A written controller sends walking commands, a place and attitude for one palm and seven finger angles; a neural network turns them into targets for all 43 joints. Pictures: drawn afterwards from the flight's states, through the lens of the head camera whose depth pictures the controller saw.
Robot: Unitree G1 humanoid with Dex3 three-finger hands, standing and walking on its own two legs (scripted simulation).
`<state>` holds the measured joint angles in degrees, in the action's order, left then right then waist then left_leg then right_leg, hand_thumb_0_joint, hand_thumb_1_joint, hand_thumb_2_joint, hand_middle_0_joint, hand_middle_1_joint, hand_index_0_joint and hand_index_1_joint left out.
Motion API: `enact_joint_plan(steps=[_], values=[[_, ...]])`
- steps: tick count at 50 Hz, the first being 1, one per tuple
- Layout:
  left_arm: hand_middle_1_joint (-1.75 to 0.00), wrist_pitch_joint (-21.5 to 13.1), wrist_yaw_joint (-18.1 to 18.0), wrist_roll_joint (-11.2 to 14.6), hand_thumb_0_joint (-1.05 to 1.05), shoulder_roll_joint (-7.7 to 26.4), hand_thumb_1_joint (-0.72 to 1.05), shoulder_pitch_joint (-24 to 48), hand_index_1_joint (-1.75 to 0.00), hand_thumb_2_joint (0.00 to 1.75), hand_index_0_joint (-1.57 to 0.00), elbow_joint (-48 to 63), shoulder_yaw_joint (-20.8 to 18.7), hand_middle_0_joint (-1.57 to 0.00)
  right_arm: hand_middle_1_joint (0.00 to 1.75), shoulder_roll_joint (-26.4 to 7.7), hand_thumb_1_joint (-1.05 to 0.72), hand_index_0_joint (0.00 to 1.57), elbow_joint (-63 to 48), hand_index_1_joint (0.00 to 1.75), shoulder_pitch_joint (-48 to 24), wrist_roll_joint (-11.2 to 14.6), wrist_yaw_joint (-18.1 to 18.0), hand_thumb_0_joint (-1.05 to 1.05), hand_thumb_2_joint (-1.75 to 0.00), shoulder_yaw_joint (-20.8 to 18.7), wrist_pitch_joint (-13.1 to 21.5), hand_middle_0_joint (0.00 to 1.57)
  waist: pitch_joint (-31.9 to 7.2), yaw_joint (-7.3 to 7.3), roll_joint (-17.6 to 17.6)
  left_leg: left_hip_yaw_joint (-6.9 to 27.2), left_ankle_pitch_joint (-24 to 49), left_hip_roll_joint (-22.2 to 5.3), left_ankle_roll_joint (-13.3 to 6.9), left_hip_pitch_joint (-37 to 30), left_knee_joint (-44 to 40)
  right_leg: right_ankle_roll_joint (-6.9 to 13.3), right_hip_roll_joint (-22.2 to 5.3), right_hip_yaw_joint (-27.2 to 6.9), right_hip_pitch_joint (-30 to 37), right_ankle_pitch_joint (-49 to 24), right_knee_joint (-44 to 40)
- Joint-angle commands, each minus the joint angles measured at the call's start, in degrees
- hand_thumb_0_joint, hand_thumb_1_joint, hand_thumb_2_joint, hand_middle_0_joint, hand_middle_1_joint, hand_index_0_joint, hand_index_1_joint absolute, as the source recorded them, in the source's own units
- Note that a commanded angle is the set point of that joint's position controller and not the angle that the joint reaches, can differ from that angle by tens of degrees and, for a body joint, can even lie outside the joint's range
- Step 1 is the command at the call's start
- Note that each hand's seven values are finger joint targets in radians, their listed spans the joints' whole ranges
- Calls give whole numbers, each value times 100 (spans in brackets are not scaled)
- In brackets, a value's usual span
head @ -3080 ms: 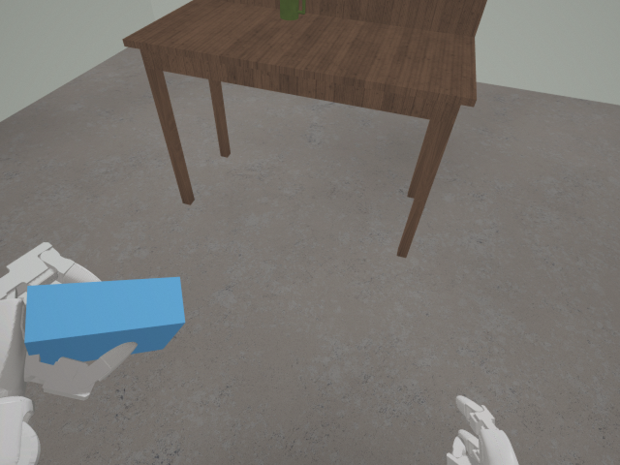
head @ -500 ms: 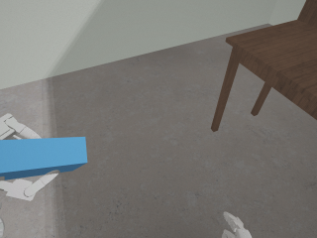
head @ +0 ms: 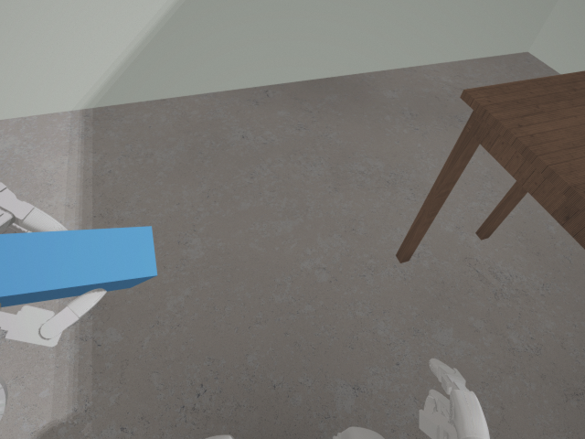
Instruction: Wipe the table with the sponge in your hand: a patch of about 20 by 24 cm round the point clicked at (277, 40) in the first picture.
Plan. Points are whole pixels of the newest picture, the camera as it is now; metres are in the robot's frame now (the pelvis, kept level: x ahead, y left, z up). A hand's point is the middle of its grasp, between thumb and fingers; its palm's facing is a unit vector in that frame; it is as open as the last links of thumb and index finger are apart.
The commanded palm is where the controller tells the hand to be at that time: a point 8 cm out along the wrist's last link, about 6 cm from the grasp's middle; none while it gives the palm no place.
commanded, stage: walk to a spot facing it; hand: left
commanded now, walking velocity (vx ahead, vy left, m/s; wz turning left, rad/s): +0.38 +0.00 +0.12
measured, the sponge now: (96, 264) +0.25 +0.21 +0.17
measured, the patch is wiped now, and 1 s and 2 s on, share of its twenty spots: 0.00 0.00 0.00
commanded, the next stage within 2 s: turn to face it in 0.70 s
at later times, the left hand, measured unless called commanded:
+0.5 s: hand (150, 201) +0.33 +0.18 +0.17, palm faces +0.43 -0.78 -0.45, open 9.2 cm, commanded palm +0.26 +0.23 +0.19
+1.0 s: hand (99, 134) +0.39 +0.25 +0.21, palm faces +0.58 -0.68 -0.44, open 9.2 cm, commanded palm +0.33 +0.28 +0.19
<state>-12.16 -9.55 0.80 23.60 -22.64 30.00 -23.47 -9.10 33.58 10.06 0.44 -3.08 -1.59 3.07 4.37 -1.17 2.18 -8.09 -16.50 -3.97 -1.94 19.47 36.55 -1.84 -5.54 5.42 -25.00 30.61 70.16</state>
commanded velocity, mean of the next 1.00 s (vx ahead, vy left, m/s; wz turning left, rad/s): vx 0.23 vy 0.00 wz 0.17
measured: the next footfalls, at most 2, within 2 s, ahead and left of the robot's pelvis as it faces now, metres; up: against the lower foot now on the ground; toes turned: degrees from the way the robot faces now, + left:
right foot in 0.28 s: +0.20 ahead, -0.14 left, +0.00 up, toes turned -8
left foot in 0.78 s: +0.28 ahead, +0.11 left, +0.00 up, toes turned +23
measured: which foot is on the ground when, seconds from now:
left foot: down 0.00-0.28, up 0.30-0.76, down 0.78-1.00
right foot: up 0.00-0.26, down 0.28-0.78, up 0.80-1.00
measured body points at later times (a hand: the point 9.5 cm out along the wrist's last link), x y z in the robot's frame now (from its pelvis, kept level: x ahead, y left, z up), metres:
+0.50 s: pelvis +0.13 -0.06 +0.01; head +0.16 -0.08 +0.46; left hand +0.30 +0.22 +0.20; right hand +0.33 -0.31 -0.09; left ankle +0.13 +0.08 -0.62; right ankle +0.16 -0.14 -0.73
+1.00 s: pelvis +0.25 -0.03 +0.01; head +0.28 -0.01 +0.46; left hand +0.35 +0.28 +0.23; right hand +0.47 -0.15 -0.08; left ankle +0.24 +0.09 -0.73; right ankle +0.32 -0.15 -0.66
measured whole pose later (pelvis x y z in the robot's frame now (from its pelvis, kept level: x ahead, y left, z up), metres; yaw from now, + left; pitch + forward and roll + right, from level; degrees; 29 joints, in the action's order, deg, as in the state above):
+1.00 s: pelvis +0.25 -0.03 +0.01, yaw +15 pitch -1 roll +0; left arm -12.1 -8.2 1.7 23.9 -27.4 38.2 -22.9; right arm -4.2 33.5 8.7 0.1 -0.9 3.2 5.1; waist 5.5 1.7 1.5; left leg -7.5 -14.5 -4.5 -0.3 16.1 31.7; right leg -2.6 -5.4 4.7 -31.1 21.0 59.7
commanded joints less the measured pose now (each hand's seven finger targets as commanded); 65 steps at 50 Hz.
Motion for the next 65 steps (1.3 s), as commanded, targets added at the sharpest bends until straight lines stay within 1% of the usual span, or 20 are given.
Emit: enact_joint_plan(steps=[1, 6, 12, 13, 14, 15, 18, 22, 33, 37, 39, 41, 46, 51, 57, 58, 59, 60, 61, 65], values=[[-160, -451, -16, 72, 0, 732, 10, -97, -160, 130, -120, 2261, -405, -120, 30, -843, -90, 20, -764, 30, -222, 60, 71, 0, -90, -217, 436, 20, -1055, 159, -1648, 1712, 1445, -1346, -901, -1545, -1780, -76, -244, -175, -1385, -674, -305], [-160, -406, -9, 98, 0, 703, 10, -345, -160, 130, -120, 2030, -465, -120, 30, -775, -90, 20, -667, 30, -189, -22, 56, 0, -90, -116, 659, 20, -1081, 153, -1712, 963, 1523, -1178, -671, -1109, -2043, -131, -38, 336, -277, -1361, -2117], [-160, -184, 37, 81, 0, 547, 10, 2, -160, 130, -120, 549, -377, -120, 30, -733, -90, 20, -494, 30, -255, -3, -122, 0, -90, -91, 433, 20, -1049, 226, -902, 549, 840, -908, -395, -541, -586, -61, 412, 797, 1591, -1600, -4163], [-160, -129, 41, 33, 0, 611, 10, 110, -160, 130, -120, 430, -355, -120, 30, -651, -90, 20, -458, 30, -225, 22, -121, 0, -90, -81, 376, 20, -1213, 248, -174, 310, 473, -624, -273, -125, 668, 157, -57, 155, 2145, -1456, -4578], [-160, -66, 35, -46, 0, 801, 10, 297, -160, 130, -120, 370, -368, -120, 30, -518, -90, 20, -526, 30, -267, 23, -109, 0, -90, -54, 302, 20, -1284, 246, 1561, -13, -928, 90, -11, 1353, 2484, 730, -1463, -2109, 2922, -1401, -5089], [-160, -28, 14, 32, 0, 973, 10, 387, -160, 130, -120, 388, -500, -120, 30, -699, -90, 20, -643, 30, -531, 12, -117, 0, -90, -55, 345, 20, -1134, 343, 1933, 653, -1672, 340, 109, 2229, 3678, 1140, -2273, -3441, 2938, -1534, -5536], [-160, -203, 84, 52, 0, 854, 10, 546, -160, 130, -120, 681, -297, -120, 30, -838, -90, 20, -489, 30, -557, -14, -25, 0, -90, -90, 297, 20, -525, 199, 582, 1047, -549, -164, 281, 2174, 4325, 1047, -2024, -2405, 1910, -852, -5689], [-160, -330, 36, 38, 0, 1011, 10, 274, -160, 130, -120, 1389, -465, -120, 30, -845, -90, 20, -566, 30, -656, -29, -11, 0, -90, -83, 132, 20, -552, 136, 161, 759, 14, -258, 380, 1912, 3726, 855, -1659, -599, 1571, -1674, -5675], [-160, -209, -224, 193, 0, 783, 10, -893, -160, 130, -120, 1420, -813, -120, 30, -719, -90, 20, -1078, 30, -147, -44, -28, 0, -90, -237, 117, 20, -951, 385, 833, -418, -222, -90, 328, 1175, 296, 850, -1669, 310, 2767, -4607, -4623], [-160, -232, -259, 170, 0, 708, 10, -211, -160, 130, -120, 1775, -475, -120, 30, -821, -90, 20, -1056, 30, 111, -60, -127, 0, -90, -302, 135, 20, -1707, -131, -14, -354, 714, 316, 90, -1484, -999, 262, -1179, 990, 1546, -4449, -1700], [-160, -462, -236, 113, 0, 824, 10, -106, -160, 130, -120, 2035, -520, -120, 30, -938, -90, 20, -1112, 30, -64, -75, -72, 0, -90, -211, 288, 20, -1806, 65, -2321, 3907, 4620, -2264, -1461, -2960, -1327, -178, 204, 241, -1176, 1001, 811], [-160, -423, -84, -28, 0, 1317, 10, 157, -160, 130, -120, 1626, -718, -120, 30, -947, -90, 20, -949, 30, -307, -26, 23, 0, -90, -152, 326, 20, -1362, 102, -1115, 3134, 3794, -2051, -1285, -2143, -1393, -40, -130, -483, -1341, 308, 1016], [-160, -462, -40, 135, 0, 1100, 10, -200, -160, 130, -120, 2673, -763, -120, 30, -816, -90, 20, -758, 30, -286, 12, 103, 0, -90, -136, 433, 20, -1293, 199, -1643, 1000, 2772, -1316, -703, -1156, -1600, -89, -72, -179, -703, -957, -546], [-160, -307, 30, 155, 0, 492, 10, -123, -160, 130, -120, 1415, -375, -120, 30, -787, -90, 20, -685, 30, -143, -16, 84, 0, -90, -50, 574, 20, -1013, 106, -1736, 222, 2428, -1478, -362, -860, -1778, -131, 274, 224, 126, -1414, -2308], [-160, -80, 151, 43, 0, 374, 10, 910, -160, 130, -120, 305, 47, -120, 30, -774, -90, 20, -696, 30, -222, 33, 22, 0, -90, -55, 497, 20, -847, 232, -658, -160, 1349, -1302, 135, -840, 141, -88, 389, 222, 1058, -2352, -4335], [-160, -85, 148, -19, 0, 539, 10, 1099, -160, 130, -120, 314, 52, -120, 30, -679, -90, 20, -715, 30, -176, 49, 38, 0, -90, -37, 473, 20, -976, 184, 422, -336, 641, -808, 303, -469, 1314, 216, -214, -696, 1389, -3900, -4632], [-160, -65, 125, -43, 0, 763, 10, 1170, -160, 130, -120, 386, -23, -120, 30, -588, -90, 20, -892, 30, -407, 20, 28, 0, -90, 28, 484, 20, -1007, 234, 1643, -80, -1966, 18, 542, 1054, 2510, 848, -1291, -2635, 2146, -6246, -4666], [-160, -27, 65, -9, 0, 840, 10, 1255, -160, 130, -120, 445, -190, -120, 30, -612, -90, 20, -841, 30, -523, -31, 8, 0, -90, 67, 504, 20, -974, 262, 1593, 621, -2167, -55, 604, 1196, 3161, 1039, -1690, -2777, 1868, -6602, -4757], [-160, -16, 86, 63, 0, 773, 10, 1344, -160, 130, -120, 766, -63, -120, 30, -765, -90, 20, -829, 30, -523, 35, 51, 0, -90, -61, 426, 20, -1165, 204, 1515, 840, -1825, -50, 646, 972, 3486, 680, -1468, -2919, 1694, -5661, -4971], [-160, -293, -33, 187, 0, 1124, 10, 95, -160, 130, -120, 1922, -702, -120, 30, -664, -90, 20, -866, 30, -699, -29, 144, 0, -90, 65, 190, 20, -1600, 255, -15, 910, -855, 12, 692, 1339, 3737, 1017, -997, -2069, 2162, -4572, -4628]])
